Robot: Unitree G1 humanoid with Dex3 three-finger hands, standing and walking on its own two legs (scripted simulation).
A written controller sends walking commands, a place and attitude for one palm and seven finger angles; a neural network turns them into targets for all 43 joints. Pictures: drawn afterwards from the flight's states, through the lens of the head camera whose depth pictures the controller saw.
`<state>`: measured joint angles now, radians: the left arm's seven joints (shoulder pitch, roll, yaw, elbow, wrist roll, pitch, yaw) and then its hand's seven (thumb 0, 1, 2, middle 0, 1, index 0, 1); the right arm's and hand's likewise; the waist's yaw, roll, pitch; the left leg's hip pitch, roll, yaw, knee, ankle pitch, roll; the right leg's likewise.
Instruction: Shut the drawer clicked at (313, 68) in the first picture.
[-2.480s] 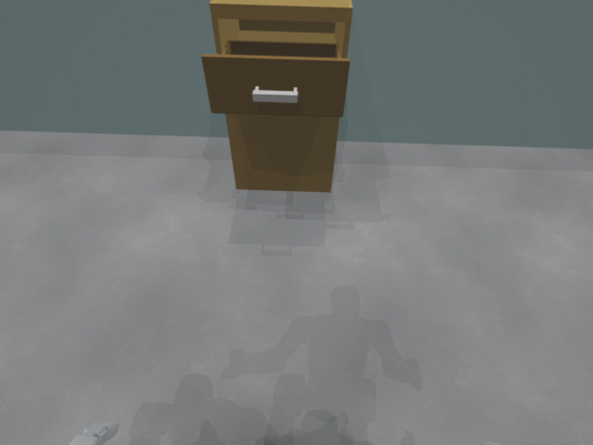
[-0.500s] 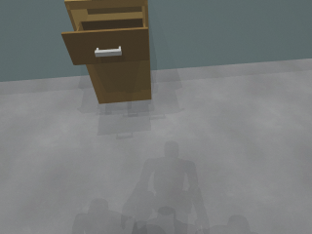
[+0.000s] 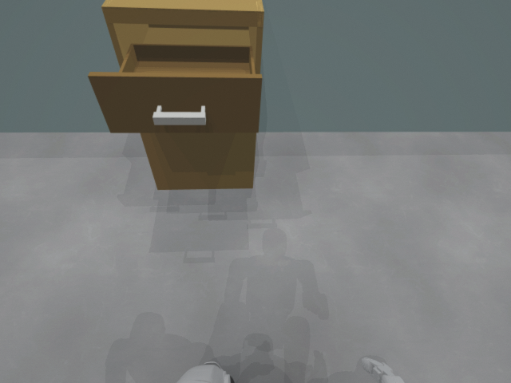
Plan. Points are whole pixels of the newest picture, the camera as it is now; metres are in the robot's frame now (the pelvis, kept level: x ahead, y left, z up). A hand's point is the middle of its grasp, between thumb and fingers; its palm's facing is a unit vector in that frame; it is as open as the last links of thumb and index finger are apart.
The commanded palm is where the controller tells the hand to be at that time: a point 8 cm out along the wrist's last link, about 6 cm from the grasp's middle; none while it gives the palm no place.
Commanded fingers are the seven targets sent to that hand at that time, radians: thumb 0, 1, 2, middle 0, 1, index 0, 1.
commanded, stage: walk to a spot facing it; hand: left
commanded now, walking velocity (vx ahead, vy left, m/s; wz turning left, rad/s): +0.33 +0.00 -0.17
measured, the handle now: (180, 113) +0.74 +0.27 -0.04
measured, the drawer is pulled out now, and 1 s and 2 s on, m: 0.30 0.30 0.30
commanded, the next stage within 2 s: turn to face it in 0.18 s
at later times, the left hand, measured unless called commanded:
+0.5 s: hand (190, 302) +0.28 +0.15 -0.15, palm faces -0.10 -0.98 -0.20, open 7.4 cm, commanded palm none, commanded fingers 0.00 0.90 0.90 -0.20 -0.30 -0.20 -0.30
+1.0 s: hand (153, 338) +0.21 +0.21 -0.16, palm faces +0.17 -0.97 -0.17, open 7.4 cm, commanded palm none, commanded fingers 0.00 0.90 0.90 -0.20 -0.30 -0.20 -0.30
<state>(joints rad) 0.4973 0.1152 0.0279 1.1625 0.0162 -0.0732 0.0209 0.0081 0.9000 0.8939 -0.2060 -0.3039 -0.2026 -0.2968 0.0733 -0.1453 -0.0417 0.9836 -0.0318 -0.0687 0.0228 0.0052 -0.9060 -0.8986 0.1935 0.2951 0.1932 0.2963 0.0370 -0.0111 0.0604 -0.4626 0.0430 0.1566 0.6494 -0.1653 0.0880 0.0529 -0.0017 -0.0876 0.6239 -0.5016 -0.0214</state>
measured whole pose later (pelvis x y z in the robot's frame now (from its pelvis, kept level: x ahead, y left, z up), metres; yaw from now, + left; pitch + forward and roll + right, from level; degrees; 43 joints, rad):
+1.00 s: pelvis +0.19 +0.02 +0.03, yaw +6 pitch -3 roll -2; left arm 0.24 0.21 0.07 1.05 0.02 0.05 0.02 0.01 0.91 0.89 -0.20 -0.30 -0.20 -0.30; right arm 0.25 -0.15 -0.04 1.02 -0.03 0.00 -0.02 0.01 -0.91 -0.90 0.19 0.30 0.19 0.30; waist 0.01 -0.05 0.02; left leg -0.24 0.03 0.10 0.53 -0.25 0.06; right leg -0.42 -0.07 -0.07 0.99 -0.39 0.04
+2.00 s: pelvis +0.37 +0.01 +0.02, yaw +10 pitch +0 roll -1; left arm 0.52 0.09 0.03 1.17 0.02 -0.07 0.03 0.01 0.90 0.89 -0.21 -0.30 -0.20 -0.30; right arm 0.09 -0.14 -0.05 1.02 -0.03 -0.02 0.02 0.01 -0.91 -0.90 0.19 0.29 0.19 0.30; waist 0.09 0.00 0.06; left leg -0.38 0.04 0.11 0.57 -0.20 0.03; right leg 0.02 -0.03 -0.13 0.37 -0.38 0.01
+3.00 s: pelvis +0.39 +0.05 +0.03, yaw +10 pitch -1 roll -1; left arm 0.27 0.19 0.06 1.09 0.03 0.05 0.02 0.01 0.90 0.89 -0.20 -0.30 -0.20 -0.30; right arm 0.35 -0.12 -0.03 1.09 -0.03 0.00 -0.03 0.00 -0.91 -0.90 0.19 0.29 0.19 0.30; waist 0.01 -0.04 -0.01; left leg -0.10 0.00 0.03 0.38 -0.28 0.03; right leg -0.45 0.00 0.01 0.81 -0.30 0.00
